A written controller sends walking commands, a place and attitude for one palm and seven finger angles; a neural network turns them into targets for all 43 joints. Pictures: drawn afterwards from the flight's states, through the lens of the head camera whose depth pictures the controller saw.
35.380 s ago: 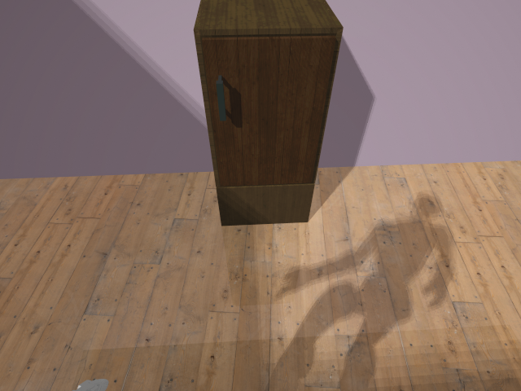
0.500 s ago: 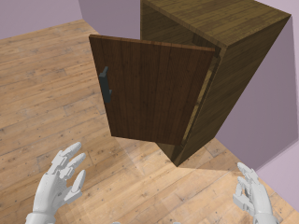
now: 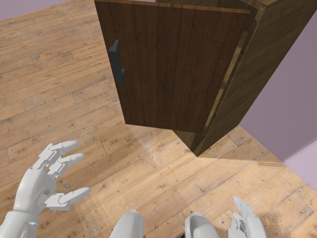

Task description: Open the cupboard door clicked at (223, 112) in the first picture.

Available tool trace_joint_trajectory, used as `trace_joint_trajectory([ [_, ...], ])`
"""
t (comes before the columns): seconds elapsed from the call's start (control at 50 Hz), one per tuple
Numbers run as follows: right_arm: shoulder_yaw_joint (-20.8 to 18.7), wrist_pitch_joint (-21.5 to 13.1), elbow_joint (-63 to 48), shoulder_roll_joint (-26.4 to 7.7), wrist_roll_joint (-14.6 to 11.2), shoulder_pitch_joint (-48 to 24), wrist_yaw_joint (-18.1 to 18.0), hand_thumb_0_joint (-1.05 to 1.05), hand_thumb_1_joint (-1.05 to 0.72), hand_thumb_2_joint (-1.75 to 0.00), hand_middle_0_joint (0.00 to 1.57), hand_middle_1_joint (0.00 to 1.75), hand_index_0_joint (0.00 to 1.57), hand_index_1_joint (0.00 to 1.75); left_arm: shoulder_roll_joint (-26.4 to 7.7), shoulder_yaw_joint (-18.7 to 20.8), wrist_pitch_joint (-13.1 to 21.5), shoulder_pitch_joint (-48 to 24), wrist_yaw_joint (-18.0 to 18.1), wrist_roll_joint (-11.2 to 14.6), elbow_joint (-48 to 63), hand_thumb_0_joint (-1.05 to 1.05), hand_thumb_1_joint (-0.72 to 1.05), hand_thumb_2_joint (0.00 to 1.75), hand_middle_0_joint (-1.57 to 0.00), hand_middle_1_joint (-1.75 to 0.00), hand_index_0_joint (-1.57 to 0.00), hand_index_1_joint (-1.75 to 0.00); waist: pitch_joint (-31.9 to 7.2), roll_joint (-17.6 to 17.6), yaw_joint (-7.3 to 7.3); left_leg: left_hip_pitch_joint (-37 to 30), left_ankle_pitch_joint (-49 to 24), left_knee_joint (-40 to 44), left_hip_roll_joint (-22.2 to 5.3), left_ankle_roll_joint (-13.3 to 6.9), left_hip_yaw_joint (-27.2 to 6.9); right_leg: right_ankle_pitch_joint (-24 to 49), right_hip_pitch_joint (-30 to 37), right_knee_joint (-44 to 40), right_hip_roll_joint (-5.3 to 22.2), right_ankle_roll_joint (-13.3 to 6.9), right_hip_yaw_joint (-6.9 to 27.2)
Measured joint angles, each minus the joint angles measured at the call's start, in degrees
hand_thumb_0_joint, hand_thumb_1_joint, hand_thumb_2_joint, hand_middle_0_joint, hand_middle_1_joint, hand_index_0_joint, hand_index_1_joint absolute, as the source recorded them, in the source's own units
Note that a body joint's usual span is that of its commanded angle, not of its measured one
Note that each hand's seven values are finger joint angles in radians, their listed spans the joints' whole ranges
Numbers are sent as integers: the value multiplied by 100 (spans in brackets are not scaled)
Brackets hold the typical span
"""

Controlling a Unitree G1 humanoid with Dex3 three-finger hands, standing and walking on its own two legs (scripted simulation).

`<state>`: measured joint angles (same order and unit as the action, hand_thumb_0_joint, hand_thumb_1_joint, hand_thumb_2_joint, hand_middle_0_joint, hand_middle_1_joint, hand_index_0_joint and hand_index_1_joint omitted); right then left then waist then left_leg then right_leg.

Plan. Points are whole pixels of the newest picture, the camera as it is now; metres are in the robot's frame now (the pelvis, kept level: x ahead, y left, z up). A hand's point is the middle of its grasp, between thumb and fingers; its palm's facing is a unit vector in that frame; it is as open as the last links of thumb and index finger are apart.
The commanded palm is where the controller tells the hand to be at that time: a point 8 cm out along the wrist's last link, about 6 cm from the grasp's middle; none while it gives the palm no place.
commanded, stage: raise the hand with hooked fingers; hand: left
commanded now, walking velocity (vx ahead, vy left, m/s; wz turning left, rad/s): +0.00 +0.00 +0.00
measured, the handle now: (118, 62) +0.61 +0.17 +0.05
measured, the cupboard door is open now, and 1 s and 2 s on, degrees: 45 45 45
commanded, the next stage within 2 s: move the hooked fingers beside the handle in 1.26 s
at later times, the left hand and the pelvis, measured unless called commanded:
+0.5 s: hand (46, 169) +0.26 +0.27 +0.04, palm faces -0.04 -1.00 -0.07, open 13.8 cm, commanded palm +0.24 +0.32 +0.06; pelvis +0.01 +0.01 +0.01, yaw +1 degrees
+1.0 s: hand (48, 148) +0.30 +0.28 +0.05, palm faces -0.10 -0.99 -0.04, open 14.0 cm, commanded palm +0.29 +0.33 +0.06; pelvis +0.02 +0.01 +0.01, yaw -1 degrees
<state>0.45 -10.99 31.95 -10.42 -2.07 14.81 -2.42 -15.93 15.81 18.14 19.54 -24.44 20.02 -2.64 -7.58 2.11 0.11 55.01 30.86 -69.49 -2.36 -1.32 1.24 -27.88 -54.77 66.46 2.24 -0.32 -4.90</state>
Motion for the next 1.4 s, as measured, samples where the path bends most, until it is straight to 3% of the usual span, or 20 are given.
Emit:
trace_joint_trajectory([
  [0.06,-63,-73,58,-201,10,172,-40,2,-90,-90,21,30,21,30,-31,172,413,-7,204,-24,-101,0,5,53,-26,-84,-26,-84,-56,-56,-1,34,-22,-6,34,-20,-25,11,-5,-8,30,15,-22],
  [0.14,-101,-182,94,-513,-29,172,-74,2,-90,-90,20,30,21,30,-167,142,675,-267,18,-92,-435,0,-4,49,-26,-90,-26,-90,-54,-96,32,171,-3,-148,79,-50,-89,-21,-86,95,68,31,-73],
  [0.24,-120,-283,-36,-661,-74,-7,-128,2,-91,-90,20,30,21,30,-358,-12,424,-511,-344,-150,-601,0,-16,44,-27,-98,-27,-98,41,-155,128,123,-2,-154,60,-76,-87,26,-21,46,42,52,-69],
  [0.32,-92,-296,-205,-586,-60,-63,-122,1,-91,-90,20,30,20,30,-463,146,346,-582,-259,-50,-500,-1,-26,40,-28,-104,-28,-104,56,-206,157,-65,-34,5,40,-73,-75,82,168,-137,11,57,-59],
  [0.42,28,-227,-324,-529,-33,-45,-59,1,-91,-90,20,30,20,30,-552,441,302,-853,-152,16,-797,-1,-37,35,-29,-111,-29,-111,-21,-168,101,-159,-55,138,67,-72,-121,92,300,-294,26,69,-107],
  [0.5,145,-195,-346,-543,-37,-54,-46,1,-91,-90,20,30,21,30,-670,472,102,-1126,-420,-44,-1264,-1,-43,33,-29,-115,-29,-115,-7,-111,42,-123,-31,138,75,-82,-142,69,281,-313,30,79,-126],
  [0.58,188,-226,-281,-535,-11,-72,-74,1,-90,-90,20,30,21,30,-725,511,44,-1337,-724,-30,-1441,-1,-47,31,-30,-118,-29,-118,63,-96,13,-87,17,109,48,-82,-142,45,249,-312,1,79,-123],
  [0.7,173,-234,-154,-529,21,-30,-72,1,-90,-90,20,30,21,30,-847,823,214,-1698,-897,152,-1559,-2,-49,30,-30,-119,-30,-119,68,-118,28,-49,94,79,13,-68,-129,-10,197,-292,-34,79,-106],
  [0.86,89,-137,-182,-647,-17,62,-39,1,-90,-90,20,30,21,30,-1060,1003,-138,-1974,-1173,246,-2044,-2,-50,30,-30,-120,-30,-120,10,-77,97,23,114,122,-2,-85,-84,-14,102,-331,-53,98,-59],
  [1.04,29,-106,-264,-666,16,96,21,1,-91,-90,20,30,21,30,-903,1000,136,-1812,-1035,240,-1781,-2,-50,30,-30,-120,-30,-120,5,-143,134,38,116,119,-11,-88,-55,-5,70,-322,-62,105,-27],
  [1.4,165,-8,-325,-590,-23,30,-35,1,-90,-90,20,30,21,30,-952,953,64,-1903,-1053,205,-2008,-2,-50,30,-30,-120,-30,-120,-20,-79,77,-28,25,138,21,-76,-104,55,159,-332,-37,81,-71],
])
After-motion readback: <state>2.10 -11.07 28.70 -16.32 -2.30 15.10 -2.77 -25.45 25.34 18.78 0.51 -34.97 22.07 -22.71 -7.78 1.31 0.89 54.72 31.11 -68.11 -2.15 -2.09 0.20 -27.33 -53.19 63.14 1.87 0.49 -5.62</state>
